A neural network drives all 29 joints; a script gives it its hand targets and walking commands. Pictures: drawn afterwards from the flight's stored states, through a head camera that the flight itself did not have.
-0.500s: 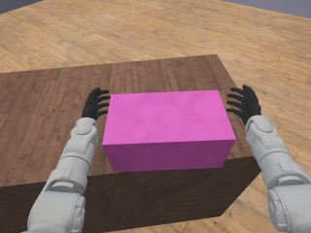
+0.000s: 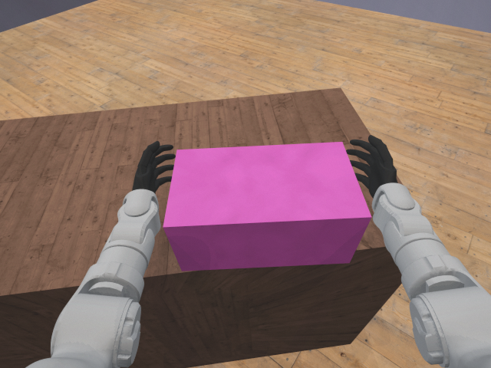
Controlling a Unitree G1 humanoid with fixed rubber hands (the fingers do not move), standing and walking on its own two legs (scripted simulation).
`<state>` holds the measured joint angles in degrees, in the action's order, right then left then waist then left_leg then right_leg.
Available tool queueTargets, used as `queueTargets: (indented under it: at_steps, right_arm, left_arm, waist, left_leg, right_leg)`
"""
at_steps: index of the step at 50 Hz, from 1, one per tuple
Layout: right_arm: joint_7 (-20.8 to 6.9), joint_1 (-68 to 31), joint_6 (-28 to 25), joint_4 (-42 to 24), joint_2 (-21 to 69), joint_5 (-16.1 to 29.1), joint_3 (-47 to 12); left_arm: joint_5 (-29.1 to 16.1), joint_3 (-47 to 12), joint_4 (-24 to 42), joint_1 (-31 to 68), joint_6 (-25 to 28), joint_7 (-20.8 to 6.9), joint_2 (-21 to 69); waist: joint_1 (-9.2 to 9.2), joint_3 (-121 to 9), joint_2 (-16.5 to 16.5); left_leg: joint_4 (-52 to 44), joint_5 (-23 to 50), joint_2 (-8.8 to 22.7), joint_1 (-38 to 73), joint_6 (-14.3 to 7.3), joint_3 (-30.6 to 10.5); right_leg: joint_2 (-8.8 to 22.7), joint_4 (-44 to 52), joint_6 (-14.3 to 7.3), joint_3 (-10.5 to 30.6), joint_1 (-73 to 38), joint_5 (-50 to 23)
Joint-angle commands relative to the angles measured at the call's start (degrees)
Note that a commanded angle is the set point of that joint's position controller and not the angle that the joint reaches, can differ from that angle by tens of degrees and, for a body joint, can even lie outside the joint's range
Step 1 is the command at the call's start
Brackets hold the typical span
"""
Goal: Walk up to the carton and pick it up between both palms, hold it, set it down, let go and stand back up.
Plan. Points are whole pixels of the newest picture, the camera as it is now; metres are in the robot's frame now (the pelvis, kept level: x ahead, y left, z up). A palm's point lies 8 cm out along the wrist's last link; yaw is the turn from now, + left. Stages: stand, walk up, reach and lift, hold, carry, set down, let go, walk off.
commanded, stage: reach and lift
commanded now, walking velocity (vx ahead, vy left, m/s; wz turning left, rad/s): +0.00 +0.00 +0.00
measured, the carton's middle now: (262, 206) +0.39 -0.01 +0.04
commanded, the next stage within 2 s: none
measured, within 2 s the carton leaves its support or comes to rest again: leaves its support in 0.98 s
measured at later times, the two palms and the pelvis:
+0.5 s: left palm (149, 184) +0.40 +0.18 +0.10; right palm (381, 181) +0.39 -0.21 +0.09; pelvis +0.00 +0.01 +0.00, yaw +0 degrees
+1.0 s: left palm (149, 179) +0.41 +0.18 +0.11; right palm (383, 179) +0.39 -0.22 +0.10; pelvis +0.00 +0.01 +0.00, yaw +0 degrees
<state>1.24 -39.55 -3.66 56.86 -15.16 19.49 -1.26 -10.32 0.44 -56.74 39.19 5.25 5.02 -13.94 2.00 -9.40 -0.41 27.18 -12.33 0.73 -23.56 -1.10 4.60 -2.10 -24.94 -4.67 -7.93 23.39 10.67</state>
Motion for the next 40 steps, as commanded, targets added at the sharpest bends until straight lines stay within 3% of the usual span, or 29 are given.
queueTargets:
  at_steps: [1,3,5,7,9,11,12,14,18,20,22,23,26,28,30,34,36,37,40]
  right_arm:
    - [0.1,-21.9,-1.5,-7.4,-6.0,-0.2,1.6]
    - [0.3,-21.7,-1.5,-6.3,-7.6,-0.3,2.5]
    - [0.4,-22.8,-1.3,-8.4,-6.7,-0.2,3.2]
    - [0.0,-23.4,-0.9,-7.8,-5.4,-0.4,2.0]
    - [-0.1,-23.1,-0.7,-6.9,-5.0,-1.2,3.0]
    - [-0.3,-24.0,-0.7,-9.5,-5.4,-0.7,2.3]
    - [-0.4,-24.9,-0.3,-7.7,-5.0,-0.6,2.1]
    - [-0.3,-24.5,-0.3,-7.2,-5.0,-1.2,2.7]
    - [0.0,-26.1,-0.5,-10.5,-5.2,-0.3,2.8]
    - [0.2,-26.3,0.2,-9.2,-4.7,-1.4,4.4]
    - [0.1,-26.2,0.1,-10.8,-4.7,-2.5,3.7]
    - [0.0,-25.3,0.1,-11.1,-4.2,-2.4,3.9]
    - [0.0,-26.5,0.7,-12.5,-3.5,-2.6,4.1]
    - [0.0,-27.6,0.7,-12.6,-2.6,-3.6,4.3]
    - [0.0,-27.1,0.4,-13.2,-0.9,-3.4,3.8]
    - [0.4,-26.9,-0.3,-14.9,0.1,-3.8,4.0]
    - [0.1,-26.5,0.3,-13.1,1.4,-4.3,3.9]
    - [-0.1,-27.7,-0.1,-15.0,1.8,-4.7,3.8]
    - [-0.4,-26.7,-0.1,-13.0,1.8,-5.0,5.0]
  left_arm:
    - [0.5,-1.3,11.1,25.4,2.8,-1.4,-1.9]
    - [1.0,-1.2,11.4,25.4,2.3,-0.7,-1.6]
    - [0.8,-1.7,11.9,26.2,2.2,-0.7,-0.8]
    - [0.8,-0.8,11.7,26.1,2.1,-0.7,-1.0]
    - [1.2,-1.2,9.5,26.6,1.9,-0.6,-0.2]
    - [1.6,-1.1,13.0,26.9,2.1,-0.2,-0.6]
    - [1.1,-1.2,11.7,27.8,2.0,-0.2,0.1]
    - [1.2,-1.5,10.4,28.2,2.0,-0.1,0.2]
    - [1.7,-0.2,13.3,28.2,1.2,0.4,0.6]
    - [2.2,-0.1,12.3,28.4,0.5,0.2,1.0]
    - [1.9,-0.4,12.5,28.7,0.3,-0.1,1.4]
    - [2.2,-0.6,14.4,27.9,0.2,0.3,1.6]
    - [2.6,0.0,15.5,29.2,-0.1,-0.1,2.2]
    - [2.4,1.2,12.9,30.0,0.0,-0.3,2.0]
    - [3.4,1.8,16.3,29.2,0.2,-0.3,2.1]
    - [5.0,3.0,17.8,27.6,0.2,-0.9,3.8]
    - [5.3,3.0,15.7,28.2,-0.4,-1.6,4.5]
    - [5.4,2.0,17.1,29.9,-0.4,-1.6,5.2]
    - [5.4,1.7,18.1,29.7,-0.2,-0.8,6.2]
  waist:
    - [1.93,-22.9,0.1]
    - [2.17,-23.3,-2.1]
    - [2.32,-24.1,-1.4]
    - [1.07,-22.6,-1.2]
    - [1.25,-21.6,-1.2]
    - [1.07,-23.4,-0.7]
    - [1.32,-22.4,0.2]
    - [1.14,-22.4,-1.3]
    - [0.47,-25.9,-0.3]
    - [1.57,-23.4,-0.1]
    - [1.24,-23.1,0.9]
    - [0.90,-25.0,-0.5]
    - [1.56,-25.4,0.3]
    - [1.44,-23.5,1.3]
    - [0.12,-26.7,-0.2]
    - [0.38,-27.8,0.4]
    - [0.18,-22.3,1.7]
    - [0.22,-25.1,-0.4]
    - [0.61,-25.4,-0.8]
  left_leg:
    - [-0.4,13.4,0.3,12.8,1.1,-6.5]
    - [-0.3,13.7,0.5,13.7,1.9,-6.7]
    - [-0.2,14.9,0.6,13.2,1.7,-6.7]
    - [0.0,13.8,0.8,13.0,1.4,-6.6]
    - [-0.2,12.8,0.8,12.3,1.2,-6.6]
    - [-0.8,12.1,0.6,13.4,0.9,-6.4]
    - [-0.6,12.6,1.0,12.4,1.0,-6.7]
    - [-0.6,11.0,0.5,12.0,1.0,-6.5]
    - [-0.1,15.1,0.5,14.2,1.5,-6.6]
    - [-0.2,13.3,0.6,13.6,1.3,-6.6]
    - [0.2,13.5,0.8,13.3,1.0,-6.8]
    - [-0.1,15.4,0.7,15.5,1.5,-6.7]
    - [-0.2,15.5,0.5,13.9,1.5,-6.7]
    - [-0.9,13.6,0.2,11.6,0.6,-6.5]
    - [-1.0,15.4,-0.1,11.7,1.0,-6.1]
    - [-1.1,18.7,-0.4,12.5,1.3,-6.3]
    - [-2.5,14.6,-0.2,10.7,0.0,-6.3]
    - [-2.7,14.5,-0.2,13.1,0.3,-6.4]
    - [-2.2,15.4,0.2,14.6,0.8,-6.8]
  right_leg:
    - [2.9,2.5,4.5,7.6,-7.5,-14.3]
    - [2.9,2.5,4.0,7.5,-6.8,-13.7]
    - [2.7,2.5,3.9,7.4,-5.6,-14.3]
    - [2.8,2.4,3.8,7.8,-5.8,-13.5]
    - [2.8,2.8,3.8,7.4,-4.9,-12.1]
    - [3.0,2.9,3.9,7.8,-6.2,-11.9]
    - [2.9,2.6,3.7,7.9,-4.9,-11.5]
    - [3.2,2.7,3.8,8.0,-4.0,-9.4]
    - [2.7,2.2,3.8,7.3,-5.6,-13.6]
    - [2.7,2.5,3.8,7.3,-4.9,-11.5]
    - [2.8,2.8,3.6,7.1,-4.9,-11.6]
    - [2.4,2.4,3.6,7.4,-6.2,-13.7]
    - [2.7,2.7,3.8,7.3,-7.9,-14.8]
    - [3.2,2.3,4.0,8.0,-7.6,-14.3]
    - [3.3,1.7,4.4,8.6,-11.9,-19.1]
    - [3.6,1.0,4.8,8.4,-15.8,-25.9]
    - [3.8,2.0,4.9,8.7,-13.9,-19.8]
    - [3.3,2.6,4.7,8.5,-13.7,-17.8]
    - [3.5,3.4,4.1,8.3,-10.5,-16.4]
